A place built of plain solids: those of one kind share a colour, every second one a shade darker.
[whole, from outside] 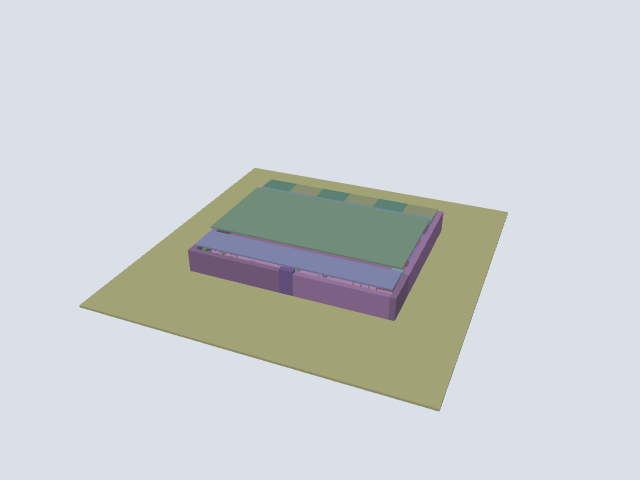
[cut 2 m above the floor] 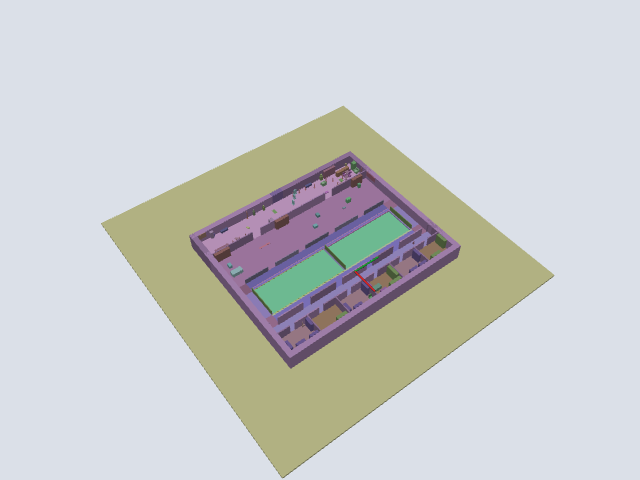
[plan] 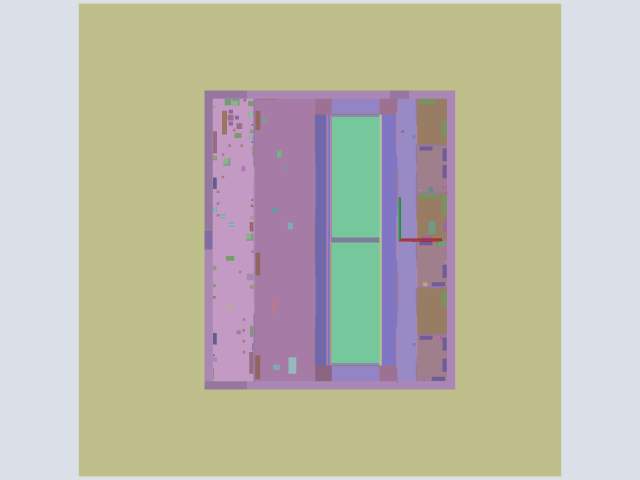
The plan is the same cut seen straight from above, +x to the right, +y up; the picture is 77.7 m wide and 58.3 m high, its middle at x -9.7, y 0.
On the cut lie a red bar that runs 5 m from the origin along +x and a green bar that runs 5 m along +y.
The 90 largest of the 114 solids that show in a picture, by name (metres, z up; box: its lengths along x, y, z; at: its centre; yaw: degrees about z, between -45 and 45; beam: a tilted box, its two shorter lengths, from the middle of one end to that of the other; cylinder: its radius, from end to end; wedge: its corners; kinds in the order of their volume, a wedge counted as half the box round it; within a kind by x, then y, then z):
{
 "ground_under_all_1": {"box": [58.6, 57.46, 0.4], "at": [-9.71, 0.0, -0.75]},
 "wall_1": {"box": [1.0, 16.95, 4.16], "at": [-23.23, -9.68, 1.48]},
 "wall_2": {"box": [1.0, 16.95, 4.16], "at": [-23.23, 9.68, 1.48]},
 "wall_3": {"box": [6.95, 1.0, 4.16], "at": [-20.25, -17.65, 1.48]},
 "wall_4": {"box": [6.95, 1.0, 4.16], "at": [-20.25, 17.65, 1.48]},
 "wall_5": {"box": [0.2, 8.43, 4.16], "at": [-17.68, -13.14, 1.48]},
 "wall_6": {"box": [0.2, 14.44, 4.16], "at": [-17.68, 0.0, 1.48]},
 "wall_7": {"box": [0.2, 8.43, 4.16], "at": [-17.68, 13.14, 1.48]},
 "wall_8": {"box": [19.15, 1.0, 4.16], "at": [-9.01, -17.65, 1.48]},
 "wall_9": {"box": [19.15, 1.0, 4.16], "at": [-9.01, 17.65, 1.48]},
 "wall_10": {"box": [0.2, 4.96, 4.16], "at": [-0.33, -13.03, 1.48]},
 "wall_11": {"box": [0.2, 5.2, 4.16], "at": [-0.33, -6.41, 1.48]},
 "wall_12": {"box": [0.2, 5.24, 4.16], "at": [-0.33, 0.21, 1.48]},
 "wall_13": {"box": [0.2, 4.58, 4.16], "at": [-0.33, 6.52, 1.48]},
 "wall_14": {"box": [0.2, 5.29, 4.16], "at": [-0.33, 12.96, 1.48]},
 "wall_15": {"box": [4.15, 1.0, 4.16], "at": [0.84, -17.65, 1.48]},
 "wall_16": {"box": [4.15, 1.0, 4.16], "at": [0.84, 17.65, 1.48]},
 "wall_17": {"box": [0.2, 2.5, 4.16], "at": [2.02, -16.1, 1.48]},
 "wall_18": {"box": [0.2, 4.8, 4.16], "at": [2.02, -11.5, 1.48]},
 "wall_19": {"box": [0.2, 2.5, 4.16], "at": [2.02, -6.9, 1.48]},
 "wall_20": {"box": [0.2, 2.5, 4.16], "at": [2.02, -4.6, 1.48]},
 "wall_21": {"box": [0.2, 4.8, 4.16], "at": [2.02, 0.0, 1.48]},
 "wall_22": {"box": [0.2, 2.5, 4.16], "at": [2.02, 1.15, 1.48]},
 "wall_23": {"box": [0.2, 2.5, 4.16], "at": [2.02, 4.6, 1.48]},
 "wall_24": {"box": [0.2, 2.5, 4.16], "at": [2.02, 6.9, 1.48]},
 "wall_25": {"box": [0.2, 4.8, 4.16], "at": [2.02, 11.5, 1.48]},
 "wall_26": {"box": [0.2, 2.5, 4.16], "at": [2.02, 12.65, 1.48]},
 "wall_27": {"box": [0.2, 2.5, 4.16], "at": [2.02, 16.1, 1.48]},
 "wall_28": {"box": [5.6, 1.0, 4.16], "at": [3.92, -17.65, 1.48]},
 "wall_29": {"box": [4.0, 0.2, 4.16], "at": [3.92, -11.5, 1.48]},
 "wall_30": {"box": [4.0, 0.2, 4.16], "at": [3.92, -5.75, 1.48]},
 "wall_31": {"box": [4.0, 0.2, 4.16], "at": [3.92, 11.5, 1.48]},
 "wall_32": {"box": [5.6, 1.0, 4.16], "at": [3.92, 17.65, 1.48]},
 "wall_33": {"box": [1.0, 7.55, 4.16], "at": [6.22, -14.38, 1.48]},
 "wall_34": {"box": [1.0, 7.55, 4.16], "at": [6.22, -8.62, 1.48]},
 "wall_35": {"box": [1.0, 7.55, 4.16], "at": [6.22, -2.88, 1.48]},
 "wall_36": {"box": [1.0, 7.55, 4.16], "at": [6.22, 2.88, 1.48]},
 "wall_37": {"box": [1.0, 7.55, 4.16], "at": [6.22, 8.62, 1.48]},
 "wall_38": {"box": [1.0, 7.55, 4.16], "at": [6.22, 14.38, 1.48]},
 "floor_yard_1": {"box": [7.4, 34.5, 1.36], "at": [-13.98, 0.0, 0.08]},
 "floor_lobby_1": {"box": [5.15, 34.5, 1.36], "at": [-20.25, 0.0, 0.08]},
 "floor_plot_1": {"box": [5.8, 14.65, 1.36], "at": [-5.38, -7.62, 0.08]},
 "floor_plot_2": {"box": [5.8, 14.65, 1.18], "at": [-5.38, 7.62, -0.01]},
 "ceil_hall_1": {"box": [17.35, 34.5, 0.3], "at": [-9.01, 0.0, 5.06]},
 "floor_walkway_1": {"box": [1.37, 30.5, 1.36], "at": [-9.6, 0.0, 0.08]},
 "floor_walkway_2": {"box": [0.33, 30.5, 1.36], "at": [-8.63, 0.0, 0.08]},
 "floor_walkway_3": {"box": [1.87, 30.5, 1.36], "at": [-1.26, 0.0, 0.08]},
 "floor_back_corridor_1": {"box": [2.35, 34.5, 1.36], "at": [0.84, 0.0, 0.08]},
 "floor_office_1": {"box": [3.8, 5.75, 1.36], "at": [3.92, -8.62, 0.08]},
 "floor_office_2": {"box": [3.8, 5.75, 1.36], "at": [3.92, 2.88, 0.08]},
 "floor_office_3": {"box": [3.8, 5.75, 1.36], "at": [3.92, 14.38, 0.08]},
 "floor_store_1": {"box": [3.8, 5.75, 1.36], "at": [3.92, -14.38, 0.08]},
 "floor_store_2": {"box": [3.8, 5.75, 1.36], "at": [3.92, -2.88, 0.08]},
 "floor_store_3": {"box": [3.8, 5.75, 1.36], "at": [3.92, 8.62, 0.08]},
 "ceil_lobby_1": {"box": [5.15, 34.5, 0.3], "at": [-20.25, 0.0, 4.31]},
 "floor_baulk_1": {"box": [5.8, 2.3, 1.36], "at": [-5.38, -16.1, 0.08]},
 "floor_baulk_2": {"box": [5.8, 0.6, 1.36], "at": [-5.38, 0.0, 0.08]},
 "floor_baulk_3": {"box": [5.8, 2.3, 1.36], "at": [-5.38, 16.1, 0.08]},
 "ceil_back_corridor_1": {"box": [2.35, 34.5, 0.3], "at": [0.84, 0.0, 4.16]},
 "floor_walkway_end_1": {"box": [2.0, 2.0, 1.36], "at": [-9.28, -16.25, 0.08]},
 "floor_walkway_end_2": {"box": [2.0, 2.0, 1.36], "at": [-9.28, 16.25, 0.08]},
 "floor_walkway_end_3": {"box": [2.15, 2.0, 1.36], "at": [-1.41, -16.25, 0.08]},
 "floor_walkway_end_4": {"box": [2.15, 2.0, 1.36], "at": [-1.41, 16.25, 0.08]},
 "ceil_office_1": {"box": [3.8, 5.75, 0.3], "at": [3.92, -8.62, 4.16]},
 "ceil_office_2": {"box": [3.8, 5.75, 0.3], "at": [3.92, 2.88, 4.16]},
 "ceil_office_3": {"box": [3.8, 5.75, 0.3], "at": [3.92, 14.38, 4.16]},
 "ceil_store_1": {"box": [3.8, 5.75, 0.3], "at": [3.92, -14.38, 4.16]},
 "ceil_store_2": {"box": [3.8, 5.75, 0.3], "at": [3.92, -2.88, 4.16]},
 "ceil_store_3": {"box": [3.8, 5.75, 0.3], "at": [3.92, 8.62, 4.16]},
 "cabinets_office_1": {"box": [2.0, 0.6, 2.0], "at": [3.37, 16.82, 1.76]},
 "cabinets_office_2": {"box": [2.35, 0.6, 2.0], "at": [3.54, 5.32, 1.76]},
 "cabinets_office_3": {"box": [0.6, 1.95, 2.0], "at": [5.39, -7.08, 1.76]},
 "cabinets_office_4": {"box": [0.6, 2.35, 2.0], "at": [5.39, 4.22, 1.76]},
 "cabinets_office_5": {"box": [0.6, 2.0, 2.0], "at": [5.39, 13.5, 1.76]},
 "floor_walkway_cope_near_1": {"box": [0.28, 30.5, 1.36], "at": [-2.34, 0.0, 0.08]},
 "door_leaf_1": {"box": [0.97, 2.4, 4.63], "at": [-23.25, 0.0, 1.72]},
 "cabinets_hall_1": {"box": [0.6, 2.9, 2.0], "at": [-17.25, -15.45, 1.76]},
 "cabinets_hall_2": {"box": [0.6, 2.75, 2.0], "at": [-17.25, -2.92, 1.76]},
 "cabinets_hall_3": {"box": [0.6, 2.35, 2.0], "at": [-17.25, 14.53, 1.76]},
 "floor_walkway_cope_far_1": {"box": [0.19, 30.5, 1.36], "at": [-8.38, 0.0, 0.08]},
 "rail_baulk_1": {"box": [5.8, 0.12, 2.41], "at": [-5.38, -15.25, 0.6]},
 "rail_baulk_2": {"box": [5.8, 0.12, 2.41], "at": [-5.38, 0.0, 0.6]},
 "rail_baulk_3": {"box": [5.8, 0.12, 2.41], "at": [-5.38, 15.25, 0.6]},
 "lockers_lobby_1": {"box": [0.5, 2.65, 1.8], "at": [-22.45, 11.88, 1.66]},
 "lockers_lobby_2": {"box": [0.5, 2.65, 1.8], "at": [-18.06, -14.93, 1.66]},
 "floor_walkway_warn_far_1": {"box": [0.11, 30.5, 1.36], "at": [-8.86, 0.0, 0.08]},
 "step_kerb_1": {"box": [0.1, 14.65, 1.41], "at": [-8.33, -7.62, 0.1]},
 "step_kerb_2": {"box": [0.1, 14.65, 1.41], "at": [-2.43, -7.62, 0.1]},
 "desk_lobby_1": {"box": [0.6, 2.9, 1.05], "at": [-21.3, 14.25, 1.28]},
 "shelves_store_1": {"box": [1.6, 0.5, 2.0], "at": [3.17, -11.88, 1.76]}
}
